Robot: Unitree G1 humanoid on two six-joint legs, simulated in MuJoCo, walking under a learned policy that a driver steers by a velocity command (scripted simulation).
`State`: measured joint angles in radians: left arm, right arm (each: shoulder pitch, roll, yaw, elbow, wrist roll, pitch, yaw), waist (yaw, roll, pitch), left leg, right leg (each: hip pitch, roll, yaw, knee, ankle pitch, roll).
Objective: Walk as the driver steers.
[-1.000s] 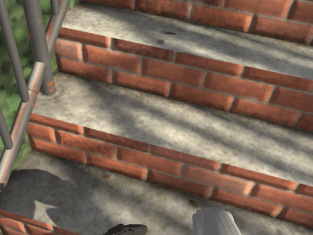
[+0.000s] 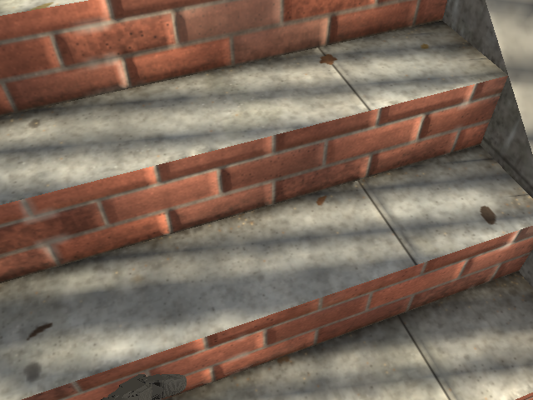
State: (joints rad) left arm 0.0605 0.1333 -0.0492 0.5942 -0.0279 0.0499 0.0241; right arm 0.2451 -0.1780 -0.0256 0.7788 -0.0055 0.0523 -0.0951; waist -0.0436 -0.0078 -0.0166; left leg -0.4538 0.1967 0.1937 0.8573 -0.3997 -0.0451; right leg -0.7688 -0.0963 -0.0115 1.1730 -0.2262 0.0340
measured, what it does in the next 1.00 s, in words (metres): walks ahead, turning left: right foot, then left foot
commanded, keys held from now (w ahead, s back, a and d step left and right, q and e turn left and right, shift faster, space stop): no key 0.06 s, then q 0.92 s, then no key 0.02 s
